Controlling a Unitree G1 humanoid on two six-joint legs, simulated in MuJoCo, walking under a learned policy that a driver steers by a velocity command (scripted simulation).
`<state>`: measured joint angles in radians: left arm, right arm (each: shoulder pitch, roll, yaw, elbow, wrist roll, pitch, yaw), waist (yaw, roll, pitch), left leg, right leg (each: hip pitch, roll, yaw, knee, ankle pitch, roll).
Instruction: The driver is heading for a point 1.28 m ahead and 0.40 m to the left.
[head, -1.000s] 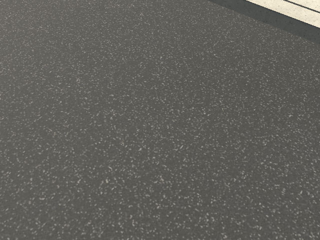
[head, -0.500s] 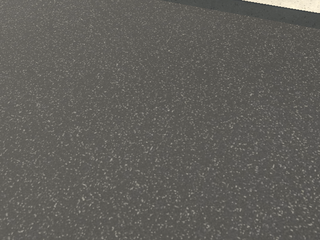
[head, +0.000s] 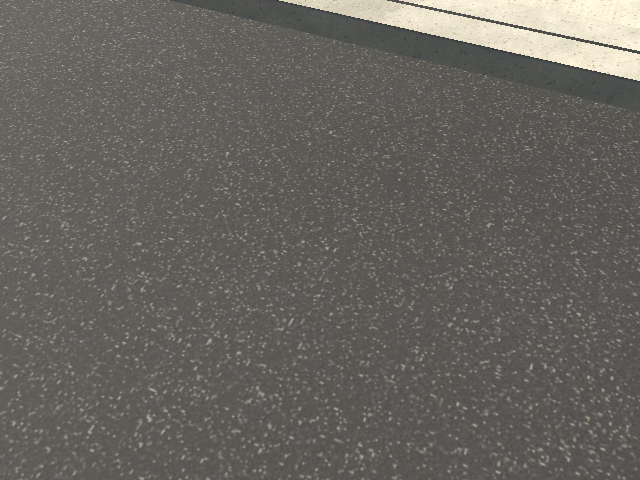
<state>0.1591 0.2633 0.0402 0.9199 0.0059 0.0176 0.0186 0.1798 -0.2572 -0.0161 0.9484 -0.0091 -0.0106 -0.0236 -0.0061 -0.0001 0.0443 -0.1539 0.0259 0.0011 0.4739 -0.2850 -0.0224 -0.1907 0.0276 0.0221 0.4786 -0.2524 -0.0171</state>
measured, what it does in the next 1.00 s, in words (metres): walks ahead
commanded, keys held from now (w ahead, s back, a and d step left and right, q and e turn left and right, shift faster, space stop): no key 0.46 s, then w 0.54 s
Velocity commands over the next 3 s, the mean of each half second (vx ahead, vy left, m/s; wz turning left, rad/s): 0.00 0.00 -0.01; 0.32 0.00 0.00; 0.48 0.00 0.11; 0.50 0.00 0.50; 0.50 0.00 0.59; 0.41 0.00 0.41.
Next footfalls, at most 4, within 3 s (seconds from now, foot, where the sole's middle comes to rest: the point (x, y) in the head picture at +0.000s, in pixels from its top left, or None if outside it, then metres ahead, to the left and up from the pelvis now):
1.14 right None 0.41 -0.10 -0.78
1.68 left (256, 400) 0.69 0.17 -0.78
2.18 right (302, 283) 1.03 0.07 -0.78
2.70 left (145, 263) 1.10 0.50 -0.78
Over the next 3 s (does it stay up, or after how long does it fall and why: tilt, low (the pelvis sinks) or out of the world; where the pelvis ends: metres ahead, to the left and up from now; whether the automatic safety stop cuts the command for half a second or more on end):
stays up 1.12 0.38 0.01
